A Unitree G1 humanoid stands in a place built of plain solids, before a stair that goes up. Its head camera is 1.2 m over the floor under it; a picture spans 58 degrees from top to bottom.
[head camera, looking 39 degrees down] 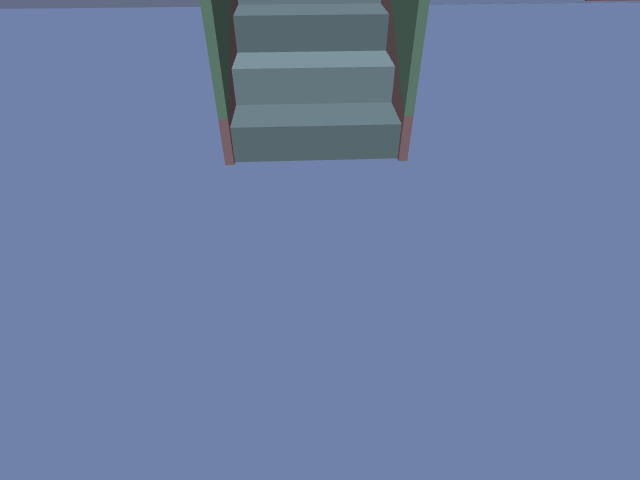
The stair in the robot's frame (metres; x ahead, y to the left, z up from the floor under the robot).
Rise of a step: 0.21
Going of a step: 0.32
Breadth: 0.93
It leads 3 degrees to the left of straight ahead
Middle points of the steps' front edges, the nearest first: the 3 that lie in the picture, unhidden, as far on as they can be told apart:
2.20 0.02 0.21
2.52 0.03 0.42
2.83 0.05 0.62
